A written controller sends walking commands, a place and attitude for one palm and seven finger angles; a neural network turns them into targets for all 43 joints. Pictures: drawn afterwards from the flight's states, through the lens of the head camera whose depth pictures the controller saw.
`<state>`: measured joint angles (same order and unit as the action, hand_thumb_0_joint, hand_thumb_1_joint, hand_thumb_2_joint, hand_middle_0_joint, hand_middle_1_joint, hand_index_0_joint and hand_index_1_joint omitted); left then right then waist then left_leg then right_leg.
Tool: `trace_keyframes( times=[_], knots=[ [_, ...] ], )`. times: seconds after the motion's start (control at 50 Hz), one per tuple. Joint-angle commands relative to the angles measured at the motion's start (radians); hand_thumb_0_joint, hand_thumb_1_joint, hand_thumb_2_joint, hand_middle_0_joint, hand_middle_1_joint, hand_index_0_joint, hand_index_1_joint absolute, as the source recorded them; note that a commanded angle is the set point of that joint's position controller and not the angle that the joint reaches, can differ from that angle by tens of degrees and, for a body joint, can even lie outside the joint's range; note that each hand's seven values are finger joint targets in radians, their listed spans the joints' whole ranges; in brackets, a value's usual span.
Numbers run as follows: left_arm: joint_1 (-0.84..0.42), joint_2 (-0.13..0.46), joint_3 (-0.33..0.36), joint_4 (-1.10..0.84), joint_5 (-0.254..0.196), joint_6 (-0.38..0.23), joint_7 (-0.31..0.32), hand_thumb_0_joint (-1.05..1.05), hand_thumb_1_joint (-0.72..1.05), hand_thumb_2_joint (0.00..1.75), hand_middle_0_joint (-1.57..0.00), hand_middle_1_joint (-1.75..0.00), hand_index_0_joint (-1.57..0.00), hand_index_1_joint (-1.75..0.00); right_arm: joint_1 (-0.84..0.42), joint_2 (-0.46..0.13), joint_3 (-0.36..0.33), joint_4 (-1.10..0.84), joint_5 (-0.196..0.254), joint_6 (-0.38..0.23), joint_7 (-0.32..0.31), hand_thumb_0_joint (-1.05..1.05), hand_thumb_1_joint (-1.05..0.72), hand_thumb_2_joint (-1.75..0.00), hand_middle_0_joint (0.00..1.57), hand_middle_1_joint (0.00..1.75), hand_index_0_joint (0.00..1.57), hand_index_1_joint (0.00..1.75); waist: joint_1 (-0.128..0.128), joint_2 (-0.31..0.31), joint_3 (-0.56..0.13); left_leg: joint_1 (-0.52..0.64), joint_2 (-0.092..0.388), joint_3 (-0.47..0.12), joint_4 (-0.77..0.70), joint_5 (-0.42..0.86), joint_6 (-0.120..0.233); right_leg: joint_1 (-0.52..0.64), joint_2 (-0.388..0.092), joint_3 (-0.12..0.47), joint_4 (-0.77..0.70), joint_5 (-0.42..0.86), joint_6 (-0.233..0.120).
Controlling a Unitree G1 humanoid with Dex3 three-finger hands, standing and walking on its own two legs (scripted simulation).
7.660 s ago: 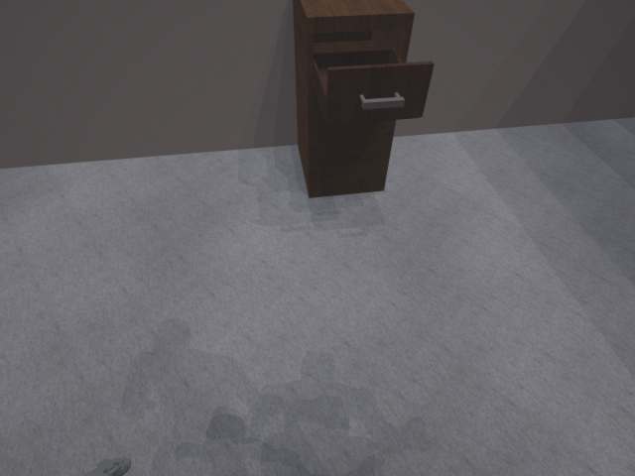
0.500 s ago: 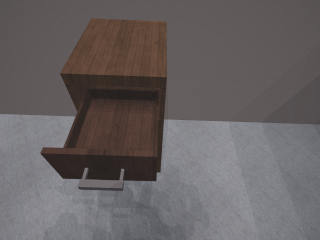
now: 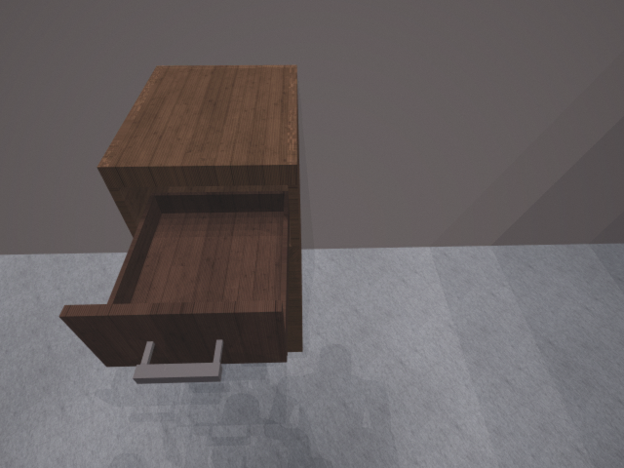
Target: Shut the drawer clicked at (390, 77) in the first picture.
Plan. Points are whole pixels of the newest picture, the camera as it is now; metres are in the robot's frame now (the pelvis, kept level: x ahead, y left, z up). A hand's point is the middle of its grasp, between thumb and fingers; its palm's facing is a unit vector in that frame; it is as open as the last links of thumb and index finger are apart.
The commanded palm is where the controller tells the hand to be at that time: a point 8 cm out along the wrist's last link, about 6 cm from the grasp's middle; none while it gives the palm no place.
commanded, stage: come to a stop and stand still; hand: left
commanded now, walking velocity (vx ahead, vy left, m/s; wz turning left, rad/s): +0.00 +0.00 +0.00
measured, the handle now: (181, 360) +0.30 +0.23 -0.11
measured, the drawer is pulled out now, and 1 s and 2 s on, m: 0.29 0.29 0.29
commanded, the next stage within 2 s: look again from close up in 0.04 s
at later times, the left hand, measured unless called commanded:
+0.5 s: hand out of the picture +0.07 +0.23 -0.19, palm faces +0.02 -0.98 -0.20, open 7.3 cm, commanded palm none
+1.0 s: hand out of the picture +0.02 +0.25 -0.18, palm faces -0.01 -0.98 -0.20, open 7.4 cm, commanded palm none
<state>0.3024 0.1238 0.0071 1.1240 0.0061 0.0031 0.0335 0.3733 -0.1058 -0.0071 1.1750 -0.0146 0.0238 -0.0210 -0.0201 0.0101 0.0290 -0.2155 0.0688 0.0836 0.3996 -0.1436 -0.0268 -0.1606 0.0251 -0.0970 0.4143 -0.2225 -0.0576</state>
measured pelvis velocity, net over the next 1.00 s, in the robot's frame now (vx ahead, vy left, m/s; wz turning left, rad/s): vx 0.03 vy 0.08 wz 0.00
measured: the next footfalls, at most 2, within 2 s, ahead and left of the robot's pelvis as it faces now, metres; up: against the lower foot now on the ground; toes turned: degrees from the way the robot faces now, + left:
left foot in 1.82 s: +0.05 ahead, +0.15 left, +0.00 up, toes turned +8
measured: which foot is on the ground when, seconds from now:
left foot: down 0.00-1.00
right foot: down 0.00-1.00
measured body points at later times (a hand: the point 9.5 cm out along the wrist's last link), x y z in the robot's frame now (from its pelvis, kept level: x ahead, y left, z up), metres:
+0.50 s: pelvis +0.04 +0.05 -0.01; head +0.04 +0.06 +0.44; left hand +0.07 +0.28 -0.17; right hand +0.06 -0.18 -0.16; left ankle +0.04 +0.14 -0.74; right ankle +0.01 -0.08 -0.74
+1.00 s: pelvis +0.03 +0.08 +0.00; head +0.05 +0.09 +0.45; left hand +0.03 +0.31 -0.16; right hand +0.04 -0.15 -0.16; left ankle +0.04 +0.14 -0.74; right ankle +0.01 -0.08 -0.74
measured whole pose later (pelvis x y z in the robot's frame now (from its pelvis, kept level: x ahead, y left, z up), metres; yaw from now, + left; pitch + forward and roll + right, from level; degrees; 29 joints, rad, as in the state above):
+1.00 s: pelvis +0.03 +0.08 +0.00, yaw +0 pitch -1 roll +0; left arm 0.31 0.18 -0.01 1.07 0.02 0.02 0.04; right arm 0.25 -0.15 -0.01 1.11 0.00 0.00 -0.02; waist -0.01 -0.03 0.05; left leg -0.19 -0.07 0.08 0.40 -0.20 0.09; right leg -0.15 -0.09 -0.05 0.44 -0.27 0.05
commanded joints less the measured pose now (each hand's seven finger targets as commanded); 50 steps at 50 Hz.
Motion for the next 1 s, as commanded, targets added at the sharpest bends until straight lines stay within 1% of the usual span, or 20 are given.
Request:
trace_keyframes(
  times=[0.0,0.1,0.12,0.14,0.16,0.2,0.24,0.28,0.32,0.34,0.42,0.5,0.58,0.62,0.66,0.7,0.72,0.8,0.92,0.98],
  knots=[
    [0.08,0.083,0.016,-0.01,-0.002,-0.021,0.008,0.0,0.9,0.9,-0.2,-0.3,-0.2,-0.3,0.065,-0.055,-0.009,-0.019,0.0,-0.025,-0.011,0.0,-0.9,-0.9,0.2,0.3,0.2,0.3,0.018,-0.021,0.077,0.015,0.032,-0.071,-0.06,-0.084,0.028,-0.129,-0.142,0.167,-0.176,-0.167,0.011],
    [0.111,0.056,0.01,0.011,-0.003,-0.028,0.01,0.0,0.9,0.9,-0.2,-0.3,-0.2,-0.3,0.075,-0.043,-0.007,-0.014,0.004,-0.034,-0.017,0.0,-0.9,-0.9,0.2,0.3,0.2,0.3,0.019,-0.002,0.058,0.032,0.041,-0.08,-0.069,-0.044,0.031,-0.1,-0.135,0.151,-0.15,-0.067,0.01],
    [0.034,0.255,-0.008,-0.096,0.004,-0.045,0.001,0.0,0.9,0.9,-0.2,-0.3,-0.2,-0.3,-0.044,-0.173,-0.025,-0.156,-0.021,-0.021,0.004,0.0,-0.9,-0.9,0.2,0.3,0.2,0.3,-0.026,0.088,0.217,-0.055,-0.045,-0.104,0.005,-0.03,0.045,-0.193,-0.088,0.146,-0.084,-0.067,-0.011],
    [0.06,0.173,0.016,-0.09,0.006,-0.038,0.009,0.0,0.9,0.9,-0.2,-0.3,-0.2,-0.3,-0.052,-0.125,-0.045,-0.159,-0.022,-0.029,-0.002,0.0,-0.9,-0.9,0.2,0.3,0.2,0.3,0.022,0.067,0.123,-0.076,0.01,-0.086,0.072,-0.212,0.039,-0.241,-0.164,0.201,-0.106,-0.306,-0.004],
    [0.067,0.144,0.014,-0.079,0.015,-0.041,0.015,0.0,0.9,0.9,-0.2,-0.3,-0.2,-0.3,-0.031,-0.091,-0.046,-0.145,-0.024,-0.026,-0.004,0.0,-0.9,-0.9,0.2,0.3,0.2,0.3,-0.007,0.018,0.072,-0.078,-0.011,-0.098,0.135,-0.171,0.042,-0.25,-0.195,0.255,-0.144,-0.32,-0.024],
    [0.053,0.126,0.008,-0.092,0.014,-0.036,0.019,0.0,0.9,0.9,-0.2,-0.3,-0.2,-0.3,0.052,-0.056,-0.04,-0.127,-0.012,-0.018,-0.002,0.0,-0.9,-0.9,0.2,0.3,0.2,0.3,-0.024,-0.13,-0.012,-0.051,-0.034,-0.062,0.245,-0.147,0.03,-0.23,-0.233,0.288,-0.184,-0.336,-0.033],
    [0.026,0.122,0.009,-0.11,0.014,-0.036,0.023,0.0,0.9,0.9,-0.2,-0.3,-0.2,-0.3,0.062,-0.065,-0.038,-0.132,-0.01,-0.024,0.0,0.0,-0.9,-0.9,0.2,0.3,0.2,0.3,-0.031,-0.164,-0.038,-0.049,-0.027,-0.065,0.235,-0.135,0.033,-0.195,-0.223,0.257,-0.146,-0.272,-0.038],
    [0.02,0.104,0.007,-0.111,0.014,-0.038,0.024,0.0,0.9,0.9,-0.2,-0.3,-0.2,-0.3,0.051,-0.074,-0.034,-0.13,-0.004,-0.038,-0.004,0.0,-0.9,-0.9,0.2,0.3,0.2,0.3,-0.031,-0.101,-0.004,-0.036,-0.006,-0.094,0.157,-0.061,0.041,-0.193,-0.181,0.201,-0.082,-0.143,-0.023],
    [0.051,0.092,0.001,-0.112,0.013,-0.036,0.023,0.0,0.9,0.9,-0.2,-0.3,-0.2,-0.3,0.015,-0.096,-0.026,-0.131,-0.004,-0.055,-0.007,0.0,-0.9,-0.9,0.2,0.3,0.2,0.3,0.004,0.05,-0.006,-0.025,0.04,-0.145,0.092,0.099,0.061,-0.136,-0.125,0.142,0.014,0.044,0.003],
    [0.073,0.086,0.001,-0.104,0.012,-0.039,0.024,0.0,0.9,0.9,-0.2,-0.3,-0.2,-0.3,-0.002,-0.107,-0.024,-0.13,-0.002,-0.061,-0.011,0.0,-0.9,-0.9,0.2,0.3,0.2,0.3,0.016,0.084,-0.018,-0.02,0.057,-0.171,0.087,0.208,0.074,-0.105,-0.115,0.12,0.041,0.103,0.013],
    [0.085,0.097,-0.002,-0.095,0.011,-0.034,0.024,0.0,0.9,0.9,-0.2,-0.3,-0.2,-0.3,-0.028,-0.131,-0.021,-0.128,0.0,-0.061,-0.017,0.0,-0.9,-0.9,0.2,0.3,0.2,0.3,0.027,0.048,-0.018,0.008,0.059,-0.167,0.08,0.33,0.084,-0.063,-0.118,0.111,0.043,0.176,0.022],
    [0.062,0.11,-0.001,-0.102,0.01,-0.027,0.025,0.0,0.9,0.9,-0.2,-0.3,-0.2,-0.3,-0.047,-0.15,-0.021,-0.128,0.001,-0.056,-0.016,0.0,-0.9,-0.9,0.2,0.3,0.2,0.3,0.021,0.016,-0.001,0.02,0.055,-0.176,0.039,0.275,0.085,-0.059,-0.123,0.102,0.022,0.124,0.035],
    [0.047,0.124,-0.002,-0.109,0.01,-0.022,0.024,0.0,0.9,0.9,-0.2,-0.3,-0.2,-0.3,-0.065,-0.171,-0.02,-0.132,0.001,-0.056,-0.013,0.0,-0.9,-0.9,0.2,0.3,0.2,0.3,0.022,0.012,-0.015,0.058,0.059,-0.177,0.009,0.301,0.085,-0.044,-0.125,0.092,0.013,0.105,0.047],
    [0.037,0.131,-0.003,-0.113,0.011,-0.017,0.022,0.0,0.9,0.9,-0.2,-0.3,-0.2,-0.3,-0.075,-0.18,-0.02,-0.13,0.002,-0.056,-0.011,0.0,-0.9,-0.9,0.2,0.3,0.2,0.3,0.023,0.049,-0.008,0.07,0.059,-0.182,-0.016,0.31,0.082,-0.044,-0.125,0.087,0.012,0.09,0.051],
    [0.041,0.132,-0.002,-0.111,0.011,-0.018,0.023,0.0,0.9,0.9,-0.2,-0.3,-0.2,-0.3,-0.077,-0.185,-0.02,-0.129,0.002,-0.055,-0.011,0.0,-0.9,-0.9,0.2,0.3,0.2,0.3,0.023,0.02,-0.023,0.085,0.058,-0.18,-0.019,0.306,0.081,-0.033,-0.129,0.084,0.001,0.089,0.055],
    [0.037,0.133,-0.001,-0.108,0.012,-0.016,0.022,0.0,0.9,0.9,-0.2,-0.3,-0.2,-0.3,-0.08,-0.188,-0.019,-0.127,0.004,-0.053,-0.01,0.0,-0.9,-0.9,0.2,0.3,0.2,0.3,0.02,0.007,-0.01,0.084,0.055,-0.178,-0.035,0.26,0.077,-0.035,-0.134,0.084,-0.009,0.073,0.058],
    [0.03,0.138,-0.002,-0.109,0.012,-0.013,0.021,0.0,0.9,0.9,-0.2,-0.3,-0.2,-0.3,-0.082,-0.19,-0.02,-0.125,0.004,-0.053,-0.008,0.0,-0.9,-0.9,0.2,0.3,0.2,0.3,0.019,0.032,-0.004,0.087,0.059,-0.182,-0.053,0.257,0.074,-0.036,-0.131,0.079,-0.004,0.059,0.059],
    [0.048,0.129,-0.004,-0.097,0.012,-0.012,0.02,0.0,0.9,0.9,-0.2,-0.3,-0.2,-0.3,-0.088,-0.19,-0.02,-0.116,0.007,-0.053,-0.006,0.0,-0.9,-0.9,0.2,0.3,0.2,0.3,0.019,0.0,0.005,0.082,0.066,-0.205,-0.085,0.188,0.074,-0.036,-0.131,0.069,-0.017,0.036,0.07],
    [0.076,0.129,-0.007,-0.085,0.012,0.001,0.017,0.0,0.9,0.9,-0.2,-0.3,-0.2,-0.3,-0.088,-0.206,-0.033,-0.101,0.011,-0.049,-0.011,0.0,-0.9,-0.9,0.2,0.3,0.2,0.3,0.017,0.041,0.004,0.106,0.109,-0.267,-0.138,0.191,0.072,-0.073,-0.112,0.039,0.019,-0.027,0.082],
    [0.095,0.123,-0.005,-0.082,0.018,0.012,0.013,0.0,0.9,0.9,-0.2,-0.3,-0.2,-0.3,-0.088,-0.212,-0.042,-0.092,0.01,-0.041,-0.014,0.0,-0.9,-0.9,0.2,0.3,0.2,0.3,0.017,0.064,0.019,0.085,0.137,-0.291,-0.166,0.083,0.088,-0.11,-0.11,0.031,0.052,-0.086,0.082]
  ],
)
